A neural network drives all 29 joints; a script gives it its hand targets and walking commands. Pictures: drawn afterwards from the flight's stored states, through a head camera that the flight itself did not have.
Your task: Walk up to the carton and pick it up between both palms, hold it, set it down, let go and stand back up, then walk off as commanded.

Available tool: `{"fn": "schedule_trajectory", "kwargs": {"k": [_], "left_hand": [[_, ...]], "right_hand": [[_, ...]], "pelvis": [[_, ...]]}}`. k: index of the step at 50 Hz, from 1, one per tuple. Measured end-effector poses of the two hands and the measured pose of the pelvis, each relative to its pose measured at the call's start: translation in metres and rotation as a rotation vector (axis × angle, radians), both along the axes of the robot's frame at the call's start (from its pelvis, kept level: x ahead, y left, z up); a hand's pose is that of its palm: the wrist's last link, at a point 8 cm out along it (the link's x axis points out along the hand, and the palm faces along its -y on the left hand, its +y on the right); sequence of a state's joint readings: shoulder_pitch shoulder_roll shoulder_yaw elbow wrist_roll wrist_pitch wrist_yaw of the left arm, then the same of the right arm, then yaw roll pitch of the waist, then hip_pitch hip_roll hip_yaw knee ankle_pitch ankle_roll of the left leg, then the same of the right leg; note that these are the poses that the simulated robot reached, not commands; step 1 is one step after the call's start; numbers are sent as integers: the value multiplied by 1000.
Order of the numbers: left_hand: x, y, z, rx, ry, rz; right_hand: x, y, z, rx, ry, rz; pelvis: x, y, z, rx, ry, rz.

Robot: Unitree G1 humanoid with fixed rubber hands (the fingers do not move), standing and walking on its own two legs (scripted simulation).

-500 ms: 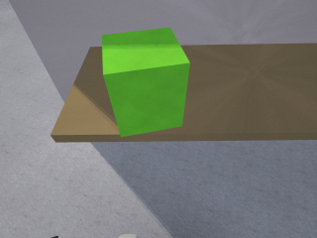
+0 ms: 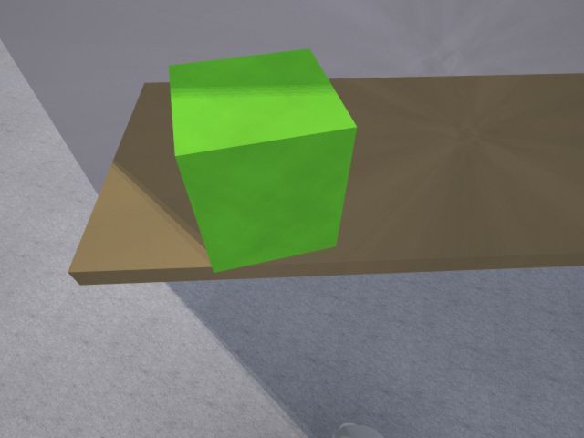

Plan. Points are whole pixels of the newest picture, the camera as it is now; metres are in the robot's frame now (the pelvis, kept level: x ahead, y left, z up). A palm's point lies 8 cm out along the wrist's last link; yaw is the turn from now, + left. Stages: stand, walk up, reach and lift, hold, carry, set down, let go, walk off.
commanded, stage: walk up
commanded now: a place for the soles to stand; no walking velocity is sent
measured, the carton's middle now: (260, 164) +0.49 +0.06 +0.09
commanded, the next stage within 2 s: reach and lift in 1.46 s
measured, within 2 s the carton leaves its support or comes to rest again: neither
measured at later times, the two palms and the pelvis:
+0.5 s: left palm out of the picture +0.07 +0.32 -0.11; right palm out of the picture +0.06 -0.29 -0.10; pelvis +0.02 +0.02 +0.00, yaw +1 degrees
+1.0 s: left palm out of the picture +0.10 +0.32 -0.10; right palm out of the picture +0.08 -0.29 -0.10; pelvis +0.03 +0.01 +0.00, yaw +1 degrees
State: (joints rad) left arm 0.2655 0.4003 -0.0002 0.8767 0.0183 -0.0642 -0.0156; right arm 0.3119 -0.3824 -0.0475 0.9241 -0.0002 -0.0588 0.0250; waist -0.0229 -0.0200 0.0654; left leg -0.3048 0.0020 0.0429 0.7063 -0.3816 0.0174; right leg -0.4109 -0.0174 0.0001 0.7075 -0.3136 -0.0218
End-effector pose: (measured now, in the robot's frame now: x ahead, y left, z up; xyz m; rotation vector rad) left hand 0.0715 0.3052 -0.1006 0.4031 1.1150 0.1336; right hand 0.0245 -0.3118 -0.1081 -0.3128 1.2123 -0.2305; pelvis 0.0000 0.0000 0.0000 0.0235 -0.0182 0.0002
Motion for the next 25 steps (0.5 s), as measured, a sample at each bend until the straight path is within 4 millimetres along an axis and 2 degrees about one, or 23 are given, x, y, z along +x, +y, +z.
{"fn": "schedule_trajectory", "kwargs": {"k": [4,9,14,20,25], "left_hand": [[9,-10,9,16,-29,-1],[10,-10,16,26,-31,8],[7,-1,9,12,-17,25],[-5,16,-11,-24,30,68],[0,19,-11,-33,39,67]], "right_hand": [[4,-5,-6,24,18,-11],[9,-7,-4,30,16,-5],[14,0,0,12,20,8],[25,18,6,-24,-3,33],[31,22,13,-38,-12,34]], "pelvis": [[6,-10,2,3,-18,-8],[10,-11,6,8,-22,-11],[11,-2,5,-7,-18,-2],[12,17,-1,-27,-24,16],[17,22,3,-35,-17,17]]}}
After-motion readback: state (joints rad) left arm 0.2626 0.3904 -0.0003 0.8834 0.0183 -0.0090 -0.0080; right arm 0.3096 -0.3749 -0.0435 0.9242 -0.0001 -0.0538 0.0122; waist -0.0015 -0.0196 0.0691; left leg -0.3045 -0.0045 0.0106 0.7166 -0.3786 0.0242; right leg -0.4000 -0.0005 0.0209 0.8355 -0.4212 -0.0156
